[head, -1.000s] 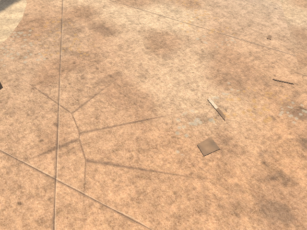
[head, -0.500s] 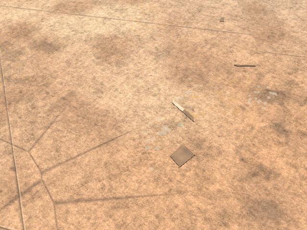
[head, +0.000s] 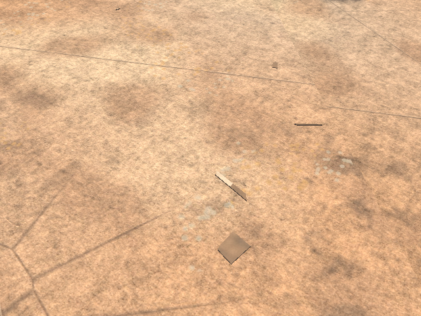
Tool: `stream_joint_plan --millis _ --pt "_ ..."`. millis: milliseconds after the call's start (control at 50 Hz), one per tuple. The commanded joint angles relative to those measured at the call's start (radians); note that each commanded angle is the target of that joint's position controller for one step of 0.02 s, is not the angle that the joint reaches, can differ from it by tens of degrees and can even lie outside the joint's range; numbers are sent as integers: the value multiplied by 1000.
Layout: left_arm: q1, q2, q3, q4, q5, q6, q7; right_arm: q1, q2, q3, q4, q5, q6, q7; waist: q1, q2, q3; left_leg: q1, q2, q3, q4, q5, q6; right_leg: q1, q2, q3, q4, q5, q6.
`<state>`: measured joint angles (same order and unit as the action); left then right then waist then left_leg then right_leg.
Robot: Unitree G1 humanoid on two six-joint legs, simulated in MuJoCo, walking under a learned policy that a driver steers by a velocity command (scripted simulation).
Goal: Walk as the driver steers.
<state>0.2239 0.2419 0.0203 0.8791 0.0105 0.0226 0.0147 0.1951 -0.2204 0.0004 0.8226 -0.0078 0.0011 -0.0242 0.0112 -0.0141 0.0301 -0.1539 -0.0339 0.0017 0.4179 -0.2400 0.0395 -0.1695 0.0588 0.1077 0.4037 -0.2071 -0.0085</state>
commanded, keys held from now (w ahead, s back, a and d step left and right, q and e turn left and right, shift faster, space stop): no key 0.26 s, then w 0.74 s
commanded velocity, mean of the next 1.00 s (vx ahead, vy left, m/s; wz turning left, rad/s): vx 0.26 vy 0.00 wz -0.01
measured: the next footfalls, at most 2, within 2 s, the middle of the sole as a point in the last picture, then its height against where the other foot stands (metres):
left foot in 1.00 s outside the picture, level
right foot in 1.54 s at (251, 254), level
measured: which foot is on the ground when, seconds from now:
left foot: down 0.00-0.54, up 0.56-0.98, down 1.00-1.00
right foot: down 0.00-1.00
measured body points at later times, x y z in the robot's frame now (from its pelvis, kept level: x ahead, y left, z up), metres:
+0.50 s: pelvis +0.03 -0.02 +0.00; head +0.02 -0.03 +0.45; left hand +0.07 +0.24 -0.14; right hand +0.02 -0.28 -0.15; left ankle -0.01 +0.09 -0.74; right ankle +0.02 -0.11 -0.73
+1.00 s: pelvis +0.26 -0.02 -0.03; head +0.29 -0.02 +0.42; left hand +0.14 +0.20 -0.17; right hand +0.47 -0.25 -0.13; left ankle +0.39 +0.04 -0.75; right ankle +0.04 -0.12 -0.74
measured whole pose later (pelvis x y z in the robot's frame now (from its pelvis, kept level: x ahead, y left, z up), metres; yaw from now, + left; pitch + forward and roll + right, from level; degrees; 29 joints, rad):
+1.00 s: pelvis +0.26 -0.02 -0.03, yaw +0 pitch +1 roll +0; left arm 0.50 0.18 0.01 1.14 0.02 -0.09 0.02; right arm -0.02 -0.21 -0.02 0.86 -0.02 -0.06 0.02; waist 0.05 0.01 0.06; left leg -0.47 -0.02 0.11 0.53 -0.11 0.12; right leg 0.17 0.05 -0.01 0.35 -0.46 -0.05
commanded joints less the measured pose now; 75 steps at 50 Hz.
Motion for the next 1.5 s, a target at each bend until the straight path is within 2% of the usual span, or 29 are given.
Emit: stream_joint_plan --millis 20,260,320,340,380,420,460,520,540,560,580,600,640,700,800,880,940,980,1000,1020,1040,1060,1080,1140,1220,1320,1400,1460,1500 --pt "21 97 19 2 -1 -14 10 15 -132 -34 -21 -1 -9 -2 -7 18 -22 23 134 -127 -82 188 31 2 -86 73 -50 168 -14" --pt "17 98 9 144 -3 -14 19 36 -125 -28 108 -2 -6 -4 -9 15 3 19 121 -123 -112 115 25 14 -106 82 -88 141 -25" --pt "27 105 12 159 5 -9 17 67 -166 -44 135 -6 6 1 -20 66 17 -2 106 -162 -142 -326 60 -64 -39 30 -11 -218 -54" --pt "9 105 14 150 13 -8 12 89 -175 -50 141 -8 11 3 -33 91 56 -21 137 -221 -177 -472 91 -142 -19 12 41 -316 -64" --pt "-27 59 3 126 25 -19 -2 149 -194 -62 168 -7 12 4 -49 165 117 -21 269 -395 -283 -613 171 -237 -4 -87 201 -251 -61" --pt "-46 62 3 109 26 -38 -11 144 -182 -66 172 -13 -1 6 -40 136 128 -43 331 -447 -327 -527 205 -260 -59 -101 308 -204 -56" --pt "-26 66 5 107 20 -57 -23 117 -187 -71 168 -13 -17 13 -17 120 106 -33 304 -374 -309 -423 190 -235 -72 -115 279 -225 -63" --pt "131 38 9 166 9 -75 -20 52 -173 -75 157 0 -24 21 62 102 97 -239 187 -206 -177 -373 133 115 -8 -187 29 -92 -78" --pt "216 62 18 195 13 -80 -13 34 -147 -69 143 -6 -29 22 91 33 87 -341 137 -149 -52 -356 110 243 -39 -113 -38 -140 -85" --pt "330 138 35 210 25 -90 -2 3 -68 -46 110 -4 -38 29 132 -188 43 -475 24 -7 262 -301 63 345 -277 258 -229 -411 -132" --pt "397 215 54 235 16 -87 -6 -18 -82 -49 80 -17 -44 33 129 -257 75 -610 -33 34 465 -333 63 322 -429 550 -336 -578 -214" --pt "309 171 46 216 17 -84 -7 -30 -130 -60 81 -32 -47 39 72 -113 136 -624 40 -34 584 -248 74 236 -425 507 -316 -567 -230" --pt "183 114 32 167 9 -100 -13 9 -100 -55 110 -21 -61 58 4 -51 127 -577 94 -40 608 -83 61 184 -330 324 -323 -349 -186" --pt "220 71 17 184 4 -121 -7 -8 -94 -57 113 -33 -53 69 -3 -54 77 -555 107 11 604 23 18 220 -261 139 -308 32 -166" --pt "303 58 5 217 5 -122 -2 -197 -60 -40 32 -24 -39 66 28 -66 101 -581 87 84 457 92 -21 205 -225 14 -278 389 -177" --pt "319 75 4 228 8 -122 3 -295 -49 -26 -20 -12 -39 63 42 -91 118 -458 52 120 240 150 11 196 -235 -23 -277 518 -175" --pt "277 100 10 225 6 -125 8 -199 -86 -41 -6 -12 -47 46 -23 -91 62 -286 2 130 171 118 70 245 -259 -57 -149 854 -150" --pt "241 119 17 218 6 -116 9 78 -127 -67 83 -11 -61 29 -141 -71 -84 4 -36 125 86 130 109 230 -235 -91 171 955 -119" --pt "242 103 12 203 3 -116 4 234 -176 -86 126 -30 -68 16 -193 -27 -174 243 84 0 67 45 143 61 -195 -108 417 691 -109" --pt "331 -12 -8 177 -16 -114 -7 315 -273 -108 133 -53 -69 14 -137 180 -290 479 385 -460 5 -115 241 -249 -42 -158 799 -12 -74" --pt "342 50 15 189 -5 -112 -12 261 -260 -109 136 -18 -58 29 -118 172 -308 450 440 -755 -163 -190 308 -392 25 -45 967 -286 -88" --pt "243 81 26 159 7 -109 -11 127 -201 -97 116 0 -58 31 -61 103 -125 294 405 -597 -188 -273 274 -458 -57 -33 971 -187 -100" --pt "171 71 24 140 12 -114 -17 58 -126 -78 103 3 -67 37 -50 39 -29 141 361 -465 -228 -201 249 -440 -95 -44 914 -107 -101" --pt "172 14 21 143 29 -88 -31 62 -52 -52 141 -7 -94 31 25 46 19 -47 257 -235 -271 77 184 -305 -149 -54 780 -59 -78" --pt "60 11 23 96 31 -62 -42 163 -92 -56 179 -4 -111 28 24 54 49 -36 226 -135 -310 191 185 -403 -170 -104 663 24 -44" --pt "-167 3 14 13 17 -66 -49 256 -82 -45 199 -1 -107 26 -32 59 82 37 186 -56 -312 353 150 -461 -154 -162 378 196 -15" --pt "-278 2 7 -27 11 -70 -47 334 -87 -43 225 -7 -105 17 -70 75 80 162 207 -40 -279 474 144 -449 -117 -195 234 228 -31" --pt "-301 18 12 -51 12 -80 -43 342 -97 -46 238 -18 -98 7 -62 80 81 269 246 -40 -215 611 150 -440 -96 -194 173 145 -66" --pt "-208 40 24 -31 12 -90 -34 309 -114 -50 236 -21 -96 2 -10 95 34 288 250 -19 -90 866 131 -295 -46 -212 133 55 -102"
